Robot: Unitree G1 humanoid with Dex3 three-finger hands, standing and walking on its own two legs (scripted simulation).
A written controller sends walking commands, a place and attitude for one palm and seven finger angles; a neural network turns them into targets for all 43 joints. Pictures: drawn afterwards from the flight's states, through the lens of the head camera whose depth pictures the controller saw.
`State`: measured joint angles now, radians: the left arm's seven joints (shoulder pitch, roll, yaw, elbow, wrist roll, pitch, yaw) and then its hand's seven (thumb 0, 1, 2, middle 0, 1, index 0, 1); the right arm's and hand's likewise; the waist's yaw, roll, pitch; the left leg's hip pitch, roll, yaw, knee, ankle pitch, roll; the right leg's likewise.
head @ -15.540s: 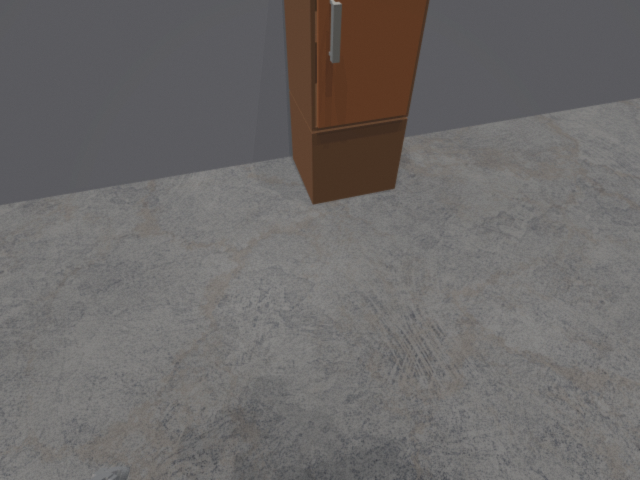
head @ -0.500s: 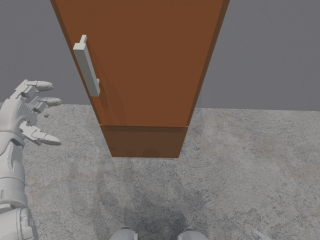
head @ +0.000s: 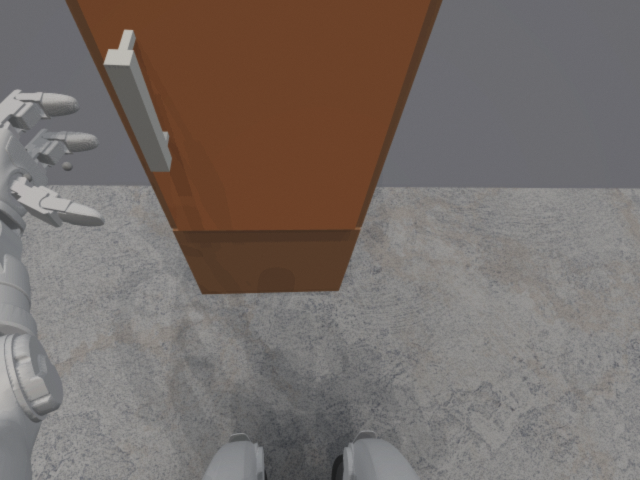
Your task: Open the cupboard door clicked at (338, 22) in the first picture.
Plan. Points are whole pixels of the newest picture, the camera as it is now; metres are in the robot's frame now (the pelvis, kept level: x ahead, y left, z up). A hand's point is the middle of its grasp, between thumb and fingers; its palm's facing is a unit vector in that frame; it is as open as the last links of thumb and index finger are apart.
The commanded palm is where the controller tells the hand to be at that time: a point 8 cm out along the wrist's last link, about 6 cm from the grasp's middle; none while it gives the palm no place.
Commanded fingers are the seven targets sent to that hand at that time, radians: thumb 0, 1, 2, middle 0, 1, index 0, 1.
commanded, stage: move the hooked fingers beside the handle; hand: left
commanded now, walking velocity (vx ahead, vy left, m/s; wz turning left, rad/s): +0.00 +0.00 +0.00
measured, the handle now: (146, 107) +0.57 +0.22 +0.08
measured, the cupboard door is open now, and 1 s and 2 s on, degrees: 0 0 0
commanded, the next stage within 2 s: slide the fingers in behind the handle in 1.20 s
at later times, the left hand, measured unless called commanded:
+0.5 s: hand (79, 121) +0.53 +0.28 +0.09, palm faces +0.01 -1.00 +0.00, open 14.0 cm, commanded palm +0.51 +0.32 +0.08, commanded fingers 0.00 -0.50 0.30 -0.30 -1.20 -0.30 -1.20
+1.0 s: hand (87, 129) +0.51 +0.27 +0.09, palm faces +0.02 -1.00 -0.02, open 14.0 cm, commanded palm +0.50 +0.31 +0.08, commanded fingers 0.00 -0.50 0.30 -0.30 -1.20 -0.30 -1.20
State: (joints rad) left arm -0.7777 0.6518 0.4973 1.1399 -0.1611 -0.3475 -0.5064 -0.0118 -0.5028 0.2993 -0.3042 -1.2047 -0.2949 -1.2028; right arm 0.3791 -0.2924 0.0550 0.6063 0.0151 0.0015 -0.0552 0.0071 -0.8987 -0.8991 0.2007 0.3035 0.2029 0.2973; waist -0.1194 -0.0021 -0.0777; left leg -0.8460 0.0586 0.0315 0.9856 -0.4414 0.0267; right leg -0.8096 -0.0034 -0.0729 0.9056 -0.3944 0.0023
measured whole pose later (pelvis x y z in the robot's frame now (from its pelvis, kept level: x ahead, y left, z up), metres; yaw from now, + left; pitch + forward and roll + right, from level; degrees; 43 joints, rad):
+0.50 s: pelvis +0.00 +0.01 -0.01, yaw -1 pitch +23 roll -5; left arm -1.01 0.83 0.54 1.29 -0.07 -0.30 -0.49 -0.01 -0.50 0.30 -0.30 -1.20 -0.29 -1.20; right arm 0.43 -0.30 0.08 0.59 -0.01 0.08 -0.05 0.00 -0.90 -0.90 0.20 0.30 0.20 0.30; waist -0.21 0.01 -0.07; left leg -0.98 0.08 0.03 1.04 -0.46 0.04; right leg -0.93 0.01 -0.07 0.92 -0.39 0.01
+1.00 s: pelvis +0.02 +0.01 +0.00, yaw -1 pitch +21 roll -4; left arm -0.90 0.72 0.51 1.21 -0.10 -0.33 -0.45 -0.01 -0.50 0.30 -0.30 -1.20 -0.30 -1.20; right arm 0.40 -0.28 0.07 0.57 0.00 0.11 -0.03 0.00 -0.90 -0.90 0.20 0.30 0.20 0.30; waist -0.18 0.01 -0.09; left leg -0.91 0.07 0.03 1.01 -0.47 0.03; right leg -0.86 0.02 -0.07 0.89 -0.40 0.01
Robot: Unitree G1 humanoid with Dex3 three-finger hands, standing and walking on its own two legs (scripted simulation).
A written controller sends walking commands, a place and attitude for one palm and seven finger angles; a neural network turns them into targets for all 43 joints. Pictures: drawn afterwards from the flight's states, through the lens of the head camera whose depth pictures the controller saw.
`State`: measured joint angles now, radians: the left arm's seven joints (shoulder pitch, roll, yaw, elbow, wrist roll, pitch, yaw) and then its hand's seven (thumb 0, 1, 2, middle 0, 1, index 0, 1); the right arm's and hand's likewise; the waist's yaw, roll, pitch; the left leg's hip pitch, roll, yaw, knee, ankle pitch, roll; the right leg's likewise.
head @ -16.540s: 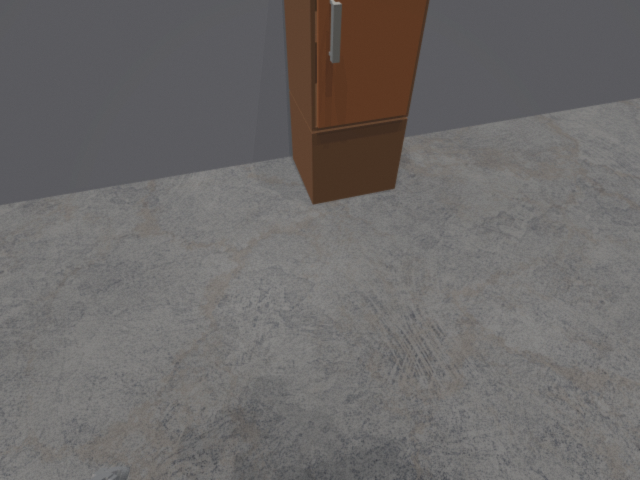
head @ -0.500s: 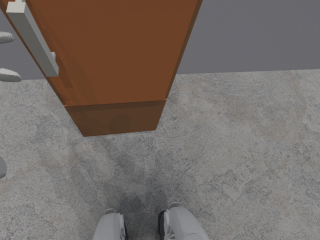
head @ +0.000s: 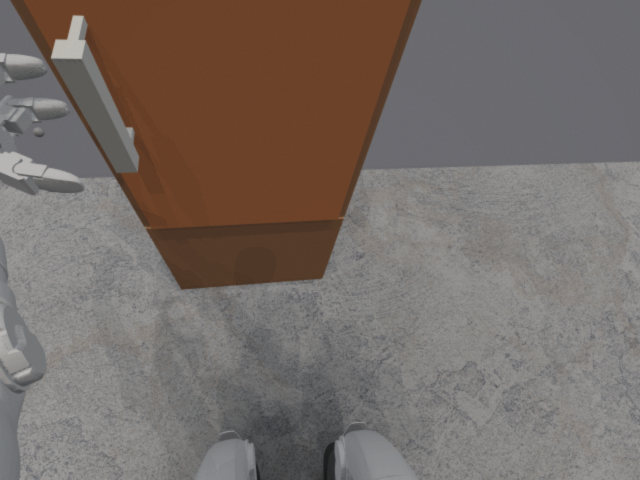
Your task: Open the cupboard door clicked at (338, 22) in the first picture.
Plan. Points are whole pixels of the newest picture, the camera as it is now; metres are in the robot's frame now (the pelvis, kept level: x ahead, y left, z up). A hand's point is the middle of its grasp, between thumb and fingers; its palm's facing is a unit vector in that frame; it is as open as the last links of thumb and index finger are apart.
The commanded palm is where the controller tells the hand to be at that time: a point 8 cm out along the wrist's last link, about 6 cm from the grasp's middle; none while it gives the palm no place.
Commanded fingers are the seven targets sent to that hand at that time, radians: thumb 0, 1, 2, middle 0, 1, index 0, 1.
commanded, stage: move the hooked fingers beside the handle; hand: left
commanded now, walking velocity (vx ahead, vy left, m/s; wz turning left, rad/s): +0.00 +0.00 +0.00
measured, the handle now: (105, 102) +0.55 +0.22 +0.08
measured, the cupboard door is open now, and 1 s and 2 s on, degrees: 0 0 0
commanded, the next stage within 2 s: slide the fingers in behind the handle in 0.20 s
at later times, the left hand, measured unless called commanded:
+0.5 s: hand (47, 133) +0.50 +0.27 +0.09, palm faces +0.03 -1.00 -0.01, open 14.0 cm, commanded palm +0.48 +0.31 +0.08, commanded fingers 0.00 -0.50 0.30 -0.30 -1.20 -0.30 -1.20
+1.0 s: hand (70, 136) +0.50 +0.25 +0.08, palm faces +0.02 -1.00 +0.00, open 14.0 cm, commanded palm +0.48 +0.28 +0.08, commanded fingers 0.00 -0.50 0.30 -0.30 -1.20 -0.30 -1.20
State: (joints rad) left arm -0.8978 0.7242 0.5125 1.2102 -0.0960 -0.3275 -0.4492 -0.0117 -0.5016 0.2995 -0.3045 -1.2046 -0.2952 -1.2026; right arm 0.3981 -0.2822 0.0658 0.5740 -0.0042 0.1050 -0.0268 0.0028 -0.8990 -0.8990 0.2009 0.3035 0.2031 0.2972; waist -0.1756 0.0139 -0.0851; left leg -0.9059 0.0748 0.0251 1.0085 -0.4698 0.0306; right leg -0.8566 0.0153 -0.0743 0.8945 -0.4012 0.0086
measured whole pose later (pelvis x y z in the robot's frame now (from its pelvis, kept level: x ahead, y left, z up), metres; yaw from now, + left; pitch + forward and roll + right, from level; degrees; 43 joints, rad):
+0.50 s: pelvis -0.01 +0.00 +0.00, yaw +0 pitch +22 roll -4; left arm -0.94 0.75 0.51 1.23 -0.10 -0.32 -0.47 -0.01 -0.50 0.30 -0.30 -1.20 -0.29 -1.20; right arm 0.42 -0.29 0.07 0.60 0.00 0.10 -0.04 0.00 -0.90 -0.90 0.20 0.30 0.20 0.30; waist -0.19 0.01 -0.08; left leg -0.95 0.08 0.01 1.03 -0.46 0.03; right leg -0.90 0.02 -0.08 0.92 -0.40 0.00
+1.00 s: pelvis +0.00 +0.00 +0.00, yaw +0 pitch +21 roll -4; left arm -0.91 0.64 0.46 1.18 -0.11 -0.34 -0.38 -0.01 -0.50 0.30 -0.30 -1.20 -0.29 -1.20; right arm 0.41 -0.27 0.06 0.60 -0.01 0.09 -0.02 0.00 -0.90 -0.90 0.20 0.30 0.20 0.30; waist -0.17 0.01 -0.09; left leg -0.93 0.07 0.02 1.03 -0.47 0.04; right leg -0.88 0.01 -0.07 0.91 -0.40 0.01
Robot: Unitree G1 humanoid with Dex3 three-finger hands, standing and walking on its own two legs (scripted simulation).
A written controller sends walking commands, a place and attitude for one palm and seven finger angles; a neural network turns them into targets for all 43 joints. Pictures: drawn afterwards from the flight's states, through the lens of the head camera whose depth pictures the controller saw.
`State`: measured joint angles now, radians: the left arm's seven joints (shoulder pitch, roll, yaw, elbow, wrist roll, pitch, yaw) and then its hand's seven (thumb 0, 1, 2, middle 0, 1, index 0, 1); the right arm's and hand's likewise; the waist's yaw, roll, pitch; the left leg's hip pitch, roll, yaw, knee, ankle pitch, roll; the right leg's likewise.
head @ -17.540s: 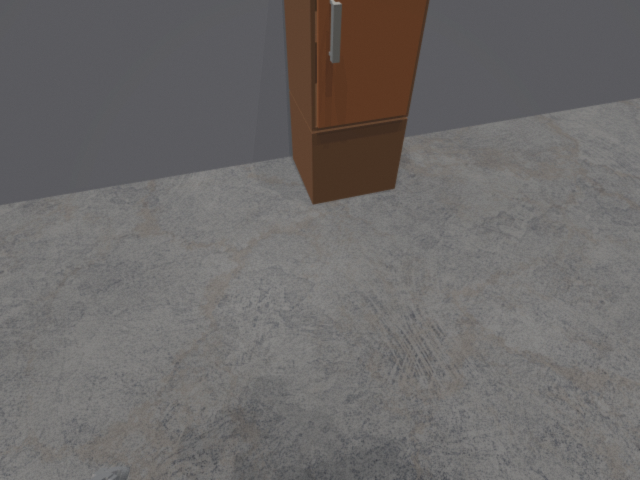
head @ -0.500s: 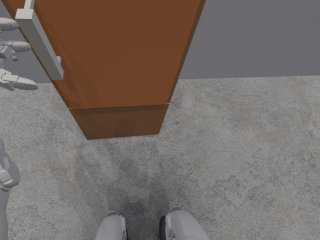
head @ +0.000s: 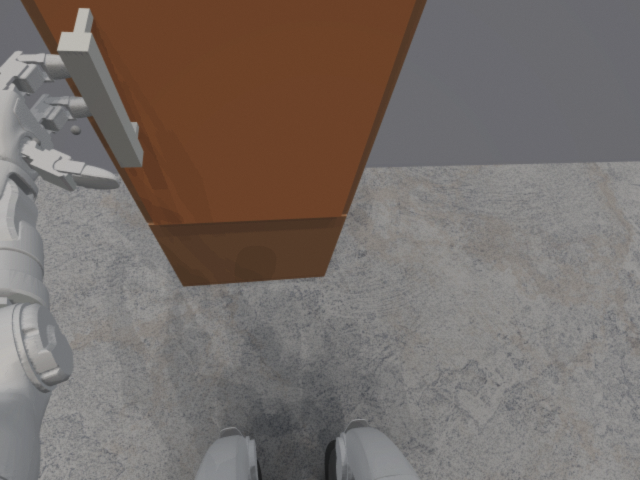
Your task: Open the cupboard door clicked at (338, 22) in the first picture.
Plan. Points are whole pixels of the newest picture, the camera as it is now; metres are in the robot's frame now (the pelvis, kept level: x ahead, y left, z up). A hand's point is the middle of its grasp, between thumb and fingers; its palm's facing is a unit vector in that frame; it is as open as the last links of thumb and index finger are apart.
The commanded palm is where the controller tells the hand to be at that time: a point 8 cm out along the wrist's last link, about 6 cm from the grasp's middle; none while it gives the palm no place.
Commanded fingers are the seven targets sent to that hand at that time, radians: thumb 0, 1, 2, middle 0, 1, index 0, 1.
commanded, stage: slide the fingers in behind the handle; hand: left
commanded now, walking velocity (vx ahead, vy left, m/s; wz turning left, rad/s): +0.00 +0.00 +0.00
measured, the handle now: (110, 96) +0.55 +0.22 +0.08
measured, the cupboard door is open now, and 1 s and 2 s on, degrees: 0 0 1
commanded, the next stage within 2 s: close the thumb around the handle in 0.90 s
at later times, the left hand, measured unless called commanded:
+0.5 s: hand (118, 125) +0.51 +0.20 +0.08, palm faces +0.04 -1.00 +0.02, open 13.9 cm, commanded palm +0.49 +0.24 +0.08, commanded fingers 0.00 -0.50 0.30 -0.30 -1.20 -0.30 -1.20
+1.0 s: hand (126, 124) +0.51 +0.19 +0.09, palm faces +0.04 -1.00 -0.01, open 14.0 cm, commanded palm +0.48 +0.24 +0.08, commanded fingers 0.00 -0.44 0.32 -0.30 -1.21 -0.30 -1.21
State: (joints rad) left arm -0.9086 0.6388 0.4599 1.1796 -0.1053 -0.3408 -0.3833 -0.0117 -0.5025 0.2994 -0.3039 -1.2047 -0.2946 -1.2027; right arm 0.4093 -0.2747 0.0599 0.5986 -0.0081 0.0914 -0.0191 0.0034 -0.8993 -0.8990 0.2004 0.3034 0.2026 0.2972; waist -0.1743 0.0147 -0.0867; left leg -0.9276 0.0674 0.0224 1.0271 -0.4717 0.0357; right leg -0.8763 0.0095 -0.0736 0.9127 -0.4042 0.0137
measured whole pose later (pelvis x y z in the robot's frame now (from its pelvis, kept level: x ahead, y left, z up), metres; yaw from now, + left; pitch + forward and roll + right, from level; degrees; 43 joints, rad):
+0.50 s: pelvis +0.00 -0.01 +0.00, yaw +1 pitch +21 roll -4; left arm -0.95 0.55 0.41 1.19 -0.10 -0.36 -0.28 -0.01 -0.50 0.30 -0.30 -1.20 -0.31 -1.24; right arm 0.41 -0.27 0.05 0.64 -0.02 0.06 -0.01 0.00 -0.90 -0.90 0.20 0.30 0.20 0.30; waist -0.17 0.02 -0.09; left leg -0.93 0.06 0.01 1.02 -0.46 0.02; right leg -0.88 0.01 -0.09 0.93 -0.41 0.00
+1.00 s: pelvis +0.00 -0.02 +0.00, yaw +0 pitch +21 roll -3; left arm -0.92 0.54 0.43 1.18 -0.09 -0.37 -0.27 -0.01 -0.50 0.30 -0.30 -1.20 -0.30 -1.20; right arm 0.41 -0.27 0.04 0.62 -0.01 0.06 -0.01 0.00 -0.90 -0.90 0.20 0.30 0.20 0.30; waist -0.17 0.03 -0.09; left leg -0.91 0.07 0.02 1.01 -0.46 0.01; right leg -0.88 0.01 -0.07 0.93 -0.41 -0.01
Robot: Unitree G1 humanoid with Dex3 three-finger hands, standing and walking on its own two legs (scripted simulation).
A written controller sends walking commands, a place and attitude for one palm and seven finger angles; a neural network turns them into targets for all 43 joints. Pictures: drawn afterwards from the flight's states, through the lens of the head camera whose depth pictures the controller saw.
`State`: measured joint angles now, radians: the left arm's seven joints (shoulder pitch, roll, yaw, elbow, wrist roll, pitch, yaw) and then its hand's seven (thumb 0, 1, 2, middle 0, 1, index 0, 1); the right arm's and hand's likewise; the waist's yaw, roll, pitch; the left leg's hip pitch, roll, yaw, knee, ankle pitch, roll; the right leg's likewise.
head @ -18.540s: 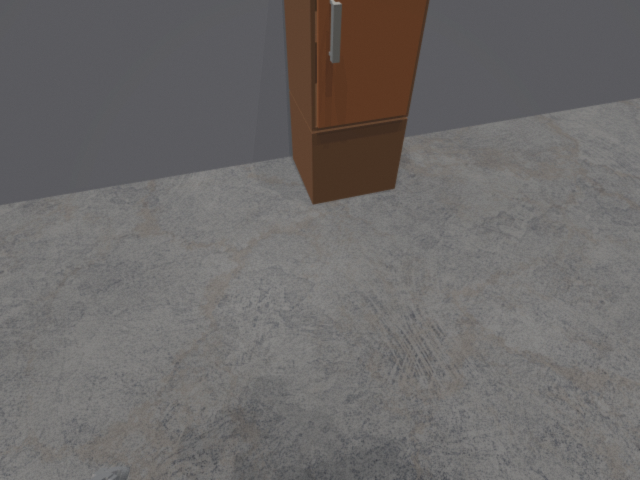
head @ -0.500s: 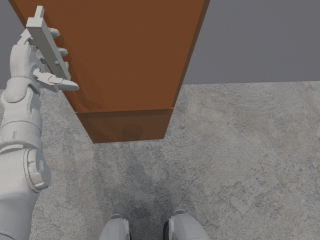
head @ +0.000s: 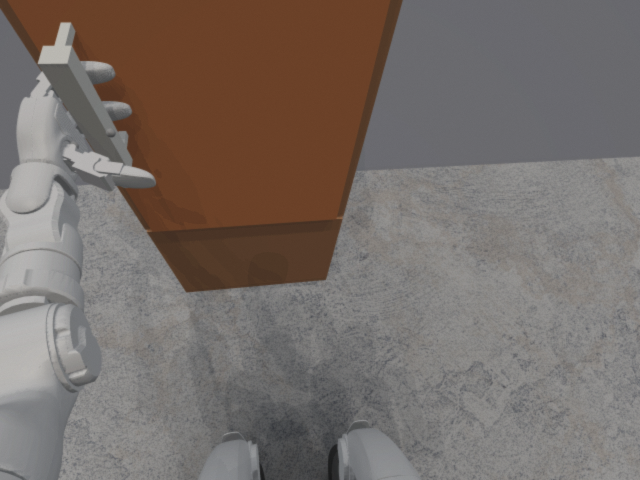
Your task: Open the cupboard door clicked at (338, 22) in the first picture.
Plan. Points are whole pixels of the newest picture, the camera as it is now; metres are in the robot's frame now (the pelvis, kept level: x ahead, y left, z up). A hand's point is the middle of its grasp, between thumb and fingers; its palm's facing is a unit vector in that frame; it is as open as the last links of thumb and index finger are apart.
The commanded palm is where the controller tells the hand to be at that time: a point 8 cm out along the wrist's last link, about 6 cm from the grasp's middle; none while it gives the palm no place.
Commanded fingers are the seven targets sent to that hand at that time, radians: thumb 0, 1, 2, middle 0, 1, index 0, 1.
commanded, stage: close the thumb around the handle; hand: left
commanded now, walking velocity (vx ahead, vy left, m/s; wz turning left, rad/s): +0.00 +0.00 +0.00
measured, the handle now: (96, 106) +0.56 +0.23 +0.08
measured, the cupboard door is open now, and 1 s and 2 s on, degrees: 0 1 43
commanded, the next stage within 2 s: pull the door open along its arc in 0.70 s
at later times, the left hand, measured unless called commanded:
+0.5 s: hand (109, 133) +0.51 +0.21 +0.08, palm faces +0.03 -1.00 +0.00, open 7.6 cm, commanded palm +0.49 +0.25 +0.08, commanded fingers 0.00 0.90 0.90 -0.40 -1.35 -0.40 -1.35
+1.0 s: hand (114, 138) +0.51 +0.21 +0.08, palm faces +0.04 -1.00 +0.00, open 5.8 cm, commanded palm +0.46 +0.25 +0.08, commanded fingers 0.00 0.90 0.90 -0.40 -1.35 -0.40 -1.35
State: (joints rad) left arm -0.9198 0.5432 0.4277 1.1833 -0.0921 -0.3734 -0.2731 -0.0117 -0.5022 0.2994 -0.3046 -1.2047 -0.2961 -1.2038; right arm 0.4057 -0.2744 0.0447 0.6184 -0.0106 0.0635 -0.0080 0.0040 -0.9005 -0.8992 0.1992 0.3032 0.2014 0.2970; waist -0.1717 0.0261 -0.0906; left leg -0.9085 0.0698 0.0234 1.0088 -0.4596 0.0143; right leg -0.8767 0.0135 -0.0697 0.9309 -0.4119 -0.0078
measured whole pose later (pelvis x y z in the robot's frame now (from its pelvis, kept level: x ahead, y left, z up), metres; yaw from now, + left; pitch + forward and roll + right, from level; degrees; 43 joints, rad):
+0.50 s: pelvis +0.00 +0.01 +0.00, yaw +0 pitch +21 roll -3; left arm -0.95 0.55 0.42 1.21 -0.08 -0.37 -0.26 0.00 0.42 0.70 -0.37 -1.30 -0.36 -1.30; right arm 0.40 -0.27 0.05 0.62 -0.02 0.06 -0.01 0.00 -0.90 -0.90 0.20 0.30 0.20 0.30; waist -0.18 0.03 -0.09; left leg -0.93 0.06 0.02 1.02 -0.47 0.02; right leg -0.89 0.01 -0.07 0.94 -0.41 0.00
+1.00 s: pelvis +0.00 +0.01 +0.00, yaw -1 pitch +21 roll -3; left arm -0.85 0.51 0.43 1.11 -0.10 -0.36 -0.24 0.02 0.68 0.81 -0.40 -1.35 -0.39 -1.35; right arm 0.42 -0.27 0.04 0.61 -0.01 0.07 0.00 0.00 -0.90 -0.90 0.20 0.30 0.20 0.30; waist -0.17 0.03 -0.10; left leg -0.89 0.07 0.04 1.00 -0.47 0.02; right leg -0.87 0.02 -0.05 0.92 -0.41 0.00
